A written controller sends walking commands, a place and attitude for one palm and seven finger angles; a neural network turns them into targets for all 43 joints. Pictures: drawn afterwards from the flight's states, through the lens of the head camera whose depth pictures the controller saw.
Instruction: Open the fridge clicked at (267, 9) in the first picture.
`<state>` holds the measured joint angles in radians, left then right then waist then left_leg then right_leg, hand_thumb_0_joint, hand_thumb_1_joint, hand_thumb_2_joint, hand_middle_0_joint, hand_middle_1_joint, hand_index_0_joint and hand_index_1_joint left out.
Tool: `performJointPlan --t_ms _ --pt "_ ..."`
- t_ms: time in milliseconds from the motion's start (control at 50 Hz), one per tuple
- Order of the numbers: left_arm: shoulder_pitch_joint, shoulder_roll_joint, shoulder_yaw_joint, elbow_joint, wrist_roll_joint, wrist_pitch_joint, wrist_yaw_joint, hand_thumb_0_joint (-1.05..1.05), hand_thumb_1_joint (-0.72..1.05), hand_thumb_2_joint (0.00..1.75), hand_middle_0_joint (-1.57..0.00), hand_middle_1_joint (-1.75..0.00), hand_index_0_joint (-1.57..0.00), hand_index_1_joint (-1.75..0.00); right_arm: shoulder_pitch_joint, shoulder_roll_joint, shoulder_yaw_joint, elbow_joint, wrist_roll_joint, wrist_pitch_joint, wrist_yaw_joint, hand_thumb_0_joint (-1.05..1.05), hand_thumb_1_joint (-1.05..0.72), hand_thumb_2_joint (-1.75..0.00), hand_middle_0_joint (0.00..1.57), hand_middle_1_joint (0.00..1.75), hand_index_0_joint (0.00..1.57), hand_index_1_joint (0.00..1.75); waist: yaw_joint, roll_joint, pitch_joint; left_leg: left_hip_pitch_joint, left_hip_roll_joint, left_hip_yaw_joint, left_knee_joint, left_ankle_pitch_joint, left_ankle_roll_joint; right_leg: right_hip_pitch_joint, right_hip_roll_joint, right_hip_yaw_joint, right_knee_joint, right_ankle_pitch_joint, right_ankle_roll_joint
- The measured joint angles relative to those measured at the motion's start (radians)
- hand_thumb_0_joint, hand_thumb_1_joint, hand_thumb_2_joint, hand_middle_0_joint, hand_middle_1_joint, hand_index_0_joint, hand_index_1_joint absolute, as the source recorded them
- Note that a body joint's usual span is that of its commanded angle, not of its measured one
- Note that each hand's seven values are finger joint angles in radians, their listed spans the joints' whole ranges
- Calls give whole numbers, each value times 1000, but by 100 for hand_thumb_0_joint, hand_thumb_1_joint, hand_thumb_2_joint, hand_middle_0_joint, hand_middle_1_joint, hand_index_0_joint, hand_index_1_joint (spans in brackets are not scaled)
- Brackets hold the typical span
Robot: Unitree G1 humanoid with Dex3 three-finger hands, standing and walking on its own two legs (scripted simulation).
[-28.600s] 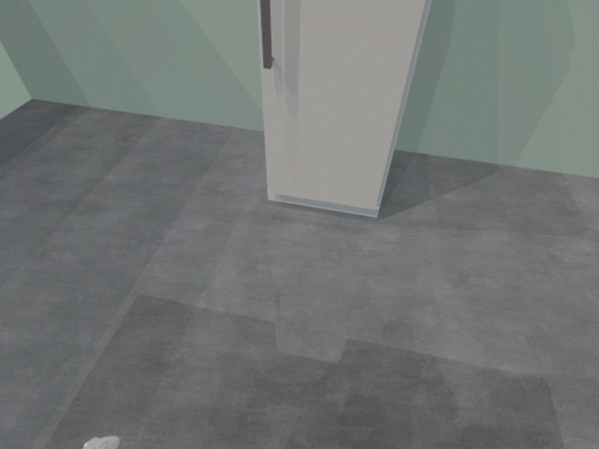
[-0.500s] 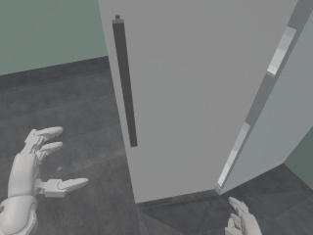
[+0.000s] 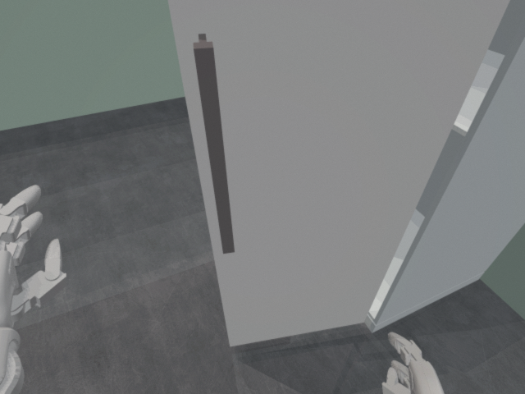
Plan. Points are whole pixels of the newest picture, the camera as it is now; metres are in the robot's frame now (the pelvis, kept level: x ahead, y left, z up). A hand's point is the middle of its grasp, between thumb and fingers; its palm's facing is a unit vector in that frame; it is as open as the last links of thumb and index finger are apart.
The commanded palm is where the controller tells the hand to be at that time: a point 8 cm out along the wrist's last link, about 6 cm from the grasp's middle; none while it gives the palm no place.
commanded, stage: draw the hand back to the body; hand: left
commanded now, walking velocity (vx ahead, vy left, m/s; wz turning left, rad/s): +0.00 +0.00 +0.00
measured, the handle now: (218, 164) +0.43 +0.15 +0.15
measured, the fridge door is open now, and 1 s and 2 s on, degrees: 76 76 76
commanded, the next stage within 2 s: step back with the hand held close in 0.28 s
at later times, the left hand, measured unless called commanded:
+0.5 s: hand (71, 265) +0.20 +0.26 +0.16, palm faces +0.48 -0.80 -0.37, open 7.4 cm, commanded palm +0.14 +0.29 +0.17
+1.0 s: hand (19, 318) +0.13 +0.29 +0.15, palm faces +0.45 -0.77 -0.44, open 7.4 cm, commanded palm +0.07 +0.32 +0.17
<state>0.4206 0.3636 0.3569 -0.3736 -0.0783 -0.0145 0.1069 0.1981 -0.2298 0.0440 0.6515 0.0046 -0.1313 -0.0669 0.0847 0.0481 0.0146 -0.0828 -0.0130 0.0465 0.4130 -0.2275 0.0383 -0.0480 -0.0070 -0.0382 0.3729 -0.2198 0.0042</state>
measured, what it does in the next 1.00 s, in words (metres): shifts its weight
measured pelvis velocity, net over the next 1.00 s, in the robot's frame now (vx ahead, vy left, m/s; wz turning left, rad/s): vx -0.07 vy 0.02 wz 0.01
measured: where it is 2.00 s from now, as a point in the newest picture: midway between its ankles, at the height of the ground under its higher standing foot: outside the picture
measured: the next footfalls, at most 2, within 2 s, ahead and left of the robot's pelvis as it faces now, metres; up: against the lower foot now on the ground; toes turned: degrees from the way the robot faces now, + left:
left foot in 1.28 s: -0.03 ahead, +0.11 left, +0.00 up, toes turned +4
right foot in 1.72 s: -0.27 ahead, -0.08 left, +0.00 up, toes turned -3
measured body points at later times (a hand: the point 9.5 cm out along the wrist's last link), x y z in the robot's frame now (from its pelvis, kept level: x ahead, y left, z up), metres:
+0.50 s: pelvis +0.00 -0.01 +0.00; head -0.02 -0.02 +0.45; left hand +0.16 +0.30 +0.19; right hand +0.19 -0.22 -0.08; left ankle +0.01 +0.09 -0.74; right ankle +0.00 -0.12 -0.74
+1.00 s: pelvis -0.07 +0.02 -0.02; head -0.07 +0.04 +0.43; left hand +0.10 +0.33 +0.17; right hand +0.11 -0.22 -0.08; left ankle +0.01 +0.09 -0.74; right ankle +0.00 -0.12 -0.74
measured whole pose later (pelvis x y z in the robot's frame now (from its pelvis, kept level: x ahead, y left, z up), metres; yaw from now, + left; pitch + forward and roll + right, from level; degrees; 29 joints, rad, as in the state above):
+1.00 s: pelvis -0.07 +0.02 -0.02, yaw +1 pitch -2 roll -2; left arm 0.50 0.41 0.42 -0.48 -0.02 -0.17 0.14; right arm 0.22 -0.22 0.01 0.54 0.01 -0.04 -0.08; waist 0.01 -0.01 0.02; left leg -0.36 -0.02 0.05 0.58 -0.20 0.08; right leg -0.32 0.00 0.00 0.53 -0.19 0.03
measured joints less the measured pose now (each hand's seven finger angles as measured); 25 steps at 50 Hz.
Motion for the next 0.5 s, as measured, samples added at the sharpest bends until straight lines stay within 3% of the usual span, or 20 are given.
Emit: performJointPlan --t_ms 160,440,500 --pt "3 -18 -22 6 0 5 -6 1 86 88 -21 -32 -21 -32 -6 2 -2 2 -4 6 2 2 -90 -90 20 30 20 30 1 -2 1 0 1 -3 -3 -1 -2 1 1 -3 -2 -2 -2" --pt "-5 -13 -10 1 0 -7 -7 1 89 90 -21 -30 -21 -30 -2 0 -5 -3 -3 16 2 2 -90 -90 20 30 20 30 -6 9 -2 -6 10 -6 1 -2 -8 0 10 -6 -8 -1 -8" --pt "-3 -15 5 -12 8 -48 0 1 89 90 -21 -30 -21 -30 -12 -5 -1 -21 -6 39 3 2 -90 -90 20 30 20 30 -22 11 -16 -59 19 -11 26 -7 -8 -39 19 -10 -14 11 -8"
